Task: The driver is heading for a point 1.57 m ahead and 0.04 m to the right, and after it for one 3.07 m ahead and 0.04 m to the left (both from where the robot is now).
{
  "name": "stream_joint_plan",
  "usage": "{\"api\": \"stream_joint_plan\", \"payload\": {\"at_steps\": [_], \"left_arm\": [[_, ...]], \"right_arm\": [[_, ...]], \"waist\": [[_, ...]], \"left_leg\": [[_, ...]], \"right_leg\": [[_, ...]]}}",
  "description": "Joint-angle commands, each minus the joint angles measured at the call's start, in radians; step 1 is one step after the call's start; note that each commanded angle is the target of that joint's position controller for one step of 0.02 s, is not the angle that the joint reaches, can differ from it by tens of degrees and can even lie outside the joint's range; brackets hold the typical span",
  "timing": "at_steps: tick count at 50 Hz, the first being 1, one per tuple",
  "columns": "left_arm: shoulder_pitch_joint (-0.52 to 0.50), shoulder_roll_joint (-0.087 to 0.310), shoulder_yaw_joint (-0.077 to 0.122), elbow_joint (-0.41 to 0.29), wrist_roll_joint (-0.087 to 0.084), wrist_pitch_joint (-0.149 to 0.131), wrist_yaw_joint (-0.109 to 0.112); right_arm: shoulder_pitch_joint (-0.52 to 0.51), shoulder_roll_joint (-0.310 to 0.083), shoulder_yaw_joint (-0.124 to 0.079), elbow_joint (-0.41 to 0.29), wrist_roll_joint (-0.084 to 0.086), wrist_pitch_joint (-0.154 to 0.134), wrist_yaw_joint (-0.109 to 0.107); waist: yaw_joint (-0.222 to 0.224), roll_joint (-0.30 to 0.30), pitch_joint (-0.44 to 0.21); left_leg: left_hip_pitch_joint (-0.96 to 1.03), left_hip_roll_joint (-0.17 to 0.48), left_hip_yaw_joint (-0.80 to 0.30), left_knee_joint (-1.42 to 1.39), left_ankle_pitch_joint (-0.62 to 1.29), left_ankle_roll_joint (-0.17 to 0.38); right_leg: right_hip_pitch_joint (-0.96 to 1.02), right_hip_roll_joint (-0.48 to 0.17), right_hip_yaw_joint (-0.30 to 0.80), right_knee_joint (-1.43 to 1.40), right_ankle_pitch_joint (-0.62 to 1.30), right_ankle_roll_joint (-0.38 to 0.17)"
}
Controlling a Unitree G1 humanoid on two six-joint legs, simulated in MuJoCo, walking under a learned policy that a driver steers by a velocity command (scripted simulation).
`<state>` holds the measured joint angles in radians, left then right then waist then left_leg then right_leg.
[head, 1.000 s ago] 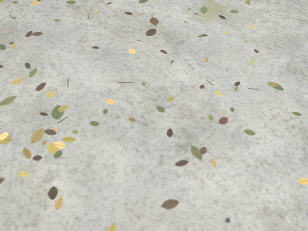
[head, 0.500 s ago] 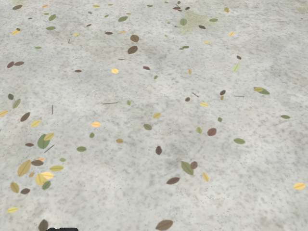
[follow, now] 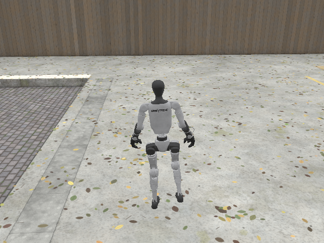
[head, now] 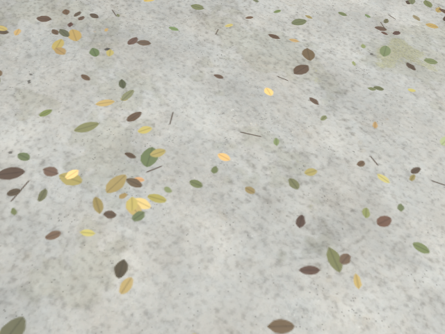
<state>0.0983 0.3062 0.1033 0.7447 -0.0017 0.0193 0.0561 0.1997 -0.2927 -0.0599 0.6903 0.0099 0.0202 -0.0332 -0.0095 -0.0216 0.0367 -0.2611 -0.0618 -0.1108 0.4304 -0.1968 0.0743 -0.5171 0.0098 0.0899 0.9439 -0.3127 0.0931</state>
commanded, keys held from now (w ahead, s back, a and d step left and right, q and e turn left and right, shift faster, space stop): q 0.04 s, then w+q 0.24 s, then w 0.30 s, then w+e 0.42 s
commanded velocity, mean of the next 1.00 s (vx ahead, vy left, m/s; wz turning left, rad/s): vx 0.36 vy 0.00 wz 0.16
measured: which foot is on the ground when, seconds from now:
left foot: down 0.00-0.22, up 0.24-0.64, down 0.66-1.00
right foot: up 0.00-0.20, down 0.22-0.66, up 0.68-1.00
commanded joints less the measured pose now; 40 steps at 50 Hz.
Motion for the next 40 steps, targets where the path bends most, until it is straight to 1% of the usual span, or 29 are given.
{"api": "stream_joint_plan", "payload": {"at_steps": [1,2,3,5,7,8,10,11,12,13,14,15,16,17,18,20,23,25,28,30,31,32,33,34,35,36,37,38,40], "left_arm": [[-0.058,0.066,0.01,-0.076,-0.001,-0.025,-0.006],[-0.057,0.067,0.01,-0.076,-0.002,-0.03,-0.009],[-0.048,0.07,0.01,-0.075,-0.005,-0.036,-0.015],[-0.056,0.076,0.01,-0.08,-0.012,-0.051,-0.028],[-0.052,0.082,0.011,-0.086,-0.02,-0.072,-0.04],[-0.035,0.083,0.012,-0.082,-0.024,-0.084,-0.046],[0.052,0.078,0.018,-0.051,-0.029,-0.105,-0.053],[0.125,0.113,0.029,-0.032,-0.021,-0.109,-0.048],[0.22,0.169,0.035,-0.021,0.003,-0.107,-0.04],[0.237,0.226,0.048,-0.006,0.033,-0.114,-0.055],[0.17,0.17,0.035,-0.028,0.018,-0.12,-0.054],[0.139,0.116,0.019,-0.036,0.0,-0.118,-0.046],[0.137,0.097,0.009,-0.039,-0.005,-0.115,-0.042],[0.154,0.09,0.003,-0.028,-0.004,-0.114,-0.039],[0.179,0.086,-0.002,-0.019,0.002,-0.119,-0.039],[0.213,0.09,-0.003,-0.004,0.005,-0.124,-0.043],[0.223,0.11,-0.004,0.009,-0.007,-0.119,-0.047],[0.246,0.132,-0.002,0.022,-0.016,-0.113,-0.049],[0.29,0.164,0.002,0.046,-0.029,-0.104,-0.056],[0.295,0.175,0.003,0.059,-0.037,-0.095,-0.058],[0.281,0.181,0.001,0.062,-0.039,-0.09,-0.057],[0.284,0.165,-0.007,0.064,-0.037,-0.088,-0.055],[0.275,0.119,-0.027,0.044,-0.017,-0.093,-0.056],[0.367,-0.017,-0.069,0.002,-0.009,-0.108,-0.057],[0.328,0.079,-0.045,0.023,-0.036,-0.122,-0.056],[0.261,0.132,-0.025,-0.004,-0.058,-0.124,-0.059],[0.216,0.122,-0.028,-0.013,-0.05,-0.121,-0.058],[0.198,0.109,-0.026,-0.013,-0.033,-0.115,-0.057],[0.242,0.075,-0.025,0.008,-0.033,-0.086,-0.059]], "right_arm": [[-0.005,-0.187,-0.054,-0.071,-0.001,-0.002,-0.006],[-0.009,-0.189,-0.056,-0.076,-0.002,0.0,-0.004],[-0.006,-0.187,-0.057,-0.079,0.0,0.001,-0.002],[-0.01,-0.183,-0.056,-0.085,0.006,0.001,0.004],[-0.015,-0.181,-0.053,-0.089,0.008,-0.001,0.008],[-0.019,-0.177,-0.051,-0.091,0.009,-0.002,0.009],[-0.048,-0.156,-0.042,-0.1,0.014,-0.001,0.006],[-0.047,-0.114,-0.03,-0.108,0.012,-0.006,0.005],[-0.023,-0.034,-0.007,-0.116,0.009,-0.011,0.008],[-0.065,-0.096,-0.023,-0.171,0.019,-0.027,0.01],[-0.065,-0.159,-0.039,-0.161,0.016,-0.034,0.014],[-0.044,-0.169,-0.045,-0.135,0.011,-0.036,0.018],[-0.023,-0.15,-0.045,-0.115,0.004,-0.038,0.02],[-0.031,-0.128,-0.039,-0.116,0.004,-0.047,0.027],[-0.044,-0.1,-0.032,-0.115,0.006,-0.057,0.034],[-0.07,-0.07,-0.022,-0.125,0.008,-0.069,0.041],[-0.134,-0.042,-0.006,-0.149,0.001,-0.078,0.05],[-0.19,-0.018,0.007,-0.164,0.004,-0.085,0.061],[-0.223,-0.036,0.004,-0.179,0.016,-0.09,0.075],[-0.194,-0.067,-0.009,-0.181,0.018,-0.094,0.078],[-0.116,-0.091,-0.024,-0.163,0.017,-0.096,0.074],[0.03,-0.133,-0.05,-0.119,0.015,-0.095,0.066],[0.209,-0.188,-0.071,-0.087,0.004,-0.09,0.051],[0.287,-0.296,-0.087,-0.074,-0.02,-0.086,0.045],[0.297,-0.202,-0.063,-0.071,-0.023,-0.09,0.046],[0.226,-0.155,-0.044,-0.062,-0.016,-0.094,0.048],[0.16,-0.121,-0.033,-0.061,-0.01,-0.097,0.049],[0.102,-0.091,-0.025,-0.057,-0.012,-0.101,0.051],[0.041,-0.06,-0.021,-0.049,-0.021,-0.12,0.053]], "waist": [[-0.02,0.166,-0.084],[-0.022,0.169,-0.084],[-0.025,0.166,-0.102],[-0.034,0.183,-0.092],[-0.03,0.199,-0.076],[-0.018,0.198,-0.075],[0.043,0.168,-0.071],[0.07,0.109,-0.104],[0.075,-0.083,-0.159],[0.063,-0.206,-0.051],[0.043,-0.163,0.026],[0.039,-0.143,0.047],[0.035,-0.123,0.031],[0.044,-0.114,0.045],[0.055,-0.102,0.043],[0.066,-0.094,0.039],[0.078,-0.094,0.041],[0.1,-0.099,0.051],[0.104,-0.109,0.061],[0.065,-0.122,0.051],[0.004,-0.118,0.009],[-0.073,-0.086,-0.082],[-0.157,-0.032,-0.225],[-0.108,0.283,-0.393],[-0.142,0.24,-0.411],[-0.118,0.211,-0.244],[-0.086,0.164,-0.158],[-0.054,0.142,-0.096],[0.001,0.156,-0.057]], "left_leg": [[0.144,0.234,-0.29,-0.1,0.135,0.148],[0.129,0.23,-0.307,-0.095,0.13,0.152],[0.12,0.223,-0.327,-0.104,0.035,0.157],[0.085,0.209,-0.382,-0.132,-0.198,0.163],[0.053,0.199,-0.427,-0.138,-0.299,0.164],[0.034,0.188,-0.442,-0.131,-0.319,0.158],[-0.053,0.132,-0.425,-0.074,-0.359,0.116],[-0.181,0.084,-0.364,0.046,-0.413,0.064],[-0.342,-0.037,-0.162,0.349,-0.44,-0.007],[-0.544,-0.038,-0.095,0.5,-0.42,-0.019],[-0.595,0.045,-0.087,0.598,-0.333,-0.037],[-0.601,0.056,-0.072,0.631,-0.258,-0.054],[-0.592,0.061,-0.058,0.653,-0.203,-0.068],[-0.599,0.072,-0.056,0.662,-0.143,-0.076],[-0.582,0.076,-0.044,0.666,-0.089,-0.079],[-0.571,0.082,-0.011,0.619,-0.017,-0.09],[-0.505,0.114,0.066,0.445,0.07,-0.107],[-0.416,0.116,0.109,0.315,0.107,-0.107],[-0.311,0.098,0.138,0.2,0.081,-0.079],[-0.224,0.078,0.143,0.136,0.045,-0.04],[-0.099,0.052,0.156,0.089,0.058,-0.015],[0.109,0.03,0.166,0.054,0.076,0.014],[0.415,0.158,0.041,0.093,0.059,0.059],[0.701,0.465,-0.451,-0.011,-0.161,0.199],[0.623,0.48,-0.609,-0.127,-0.262,0.209],[0.507,0.453,-0.441,-0.139,-0.25,0.168],[0.382,0.408,-0.313,-0.158,-0.182,0.144],[0.277,0.366,-0.222,-0.192,-0.112,0.13],[0.152,0.323,-0.09,-0.26,-0.002,0.116]], "right_leg": [[-0.059,0.004,0.017,-0.108,-0.003,0.009],[-0.036,0.009,0.018,-0.134,-0.013,0.008],[-0.009,0.012,0.017,-0.166,-0.016,0.003],[0.032,0.02,0.008,-0.234,-0.033,-0.013],[0.092,0.03,-0.001,-0.313,-0.06,-0.037],[0.145,0.034,-0.005,-0.371,-0.051,-0.051],[0.337,0.024,-0.028,-0.578,0.08,-0.088],[0.515,-0.076,0.042,-0.6,0.082,-0.125],[0.661,-0.276,0.289,-0.66,-0.129,-0.209],[0.573,-0.415,0.577,-0.752,-0.322,-0.324],[0.527,-0.41,0.533,-0.763,-0.386,-0.334],[0.521,-0.344,0.435,-0.766,-0.346,-0.298],[0.532,-0.298,0.358,-0.764,-0.279,-0.266],[0.525,-0.28,0.298,-0.773,-0.185,-0.258],[0.506,-0.26,0.237,-0.784,-0.092,-0.257],[0.496,-0.24,0.15,-0.799,0.028,-0.269],[0.47,-0.22,0.059,-0.812,0.149,-0.274],[0.431,-0.213,0.01,-0.808,0.208,-0.268],[0.436,-0.252,0.006,-0.795,0.244,-0.264],[0.464,-0.283,0.019,-0.749,0.379,-0.253],[0.458,-0.27,-0.001,-0.66,0.557,-0.235],[0.418,-0.222,-0.048,-0.481,0.695,-0.209],[0.232,-0.178,-0.074,-0.214,0.532,-0.169],[-0.113,-0.009,-0.1,0.179,-0.107,-0.101],[-0.183,-0.008,0.058,0.327,-0.246,-0.107],[-0.259,-0.056,0.046,0.369,-0.175,-0.119],[-0.246,-0.103,0.014,0.337,-0.09,-0.124],[-0.219,-0.129,0.009,0.287,-0.023,-0.121],[-0.12,-0.154,0.014,0.254,0.059,-0.112]]}}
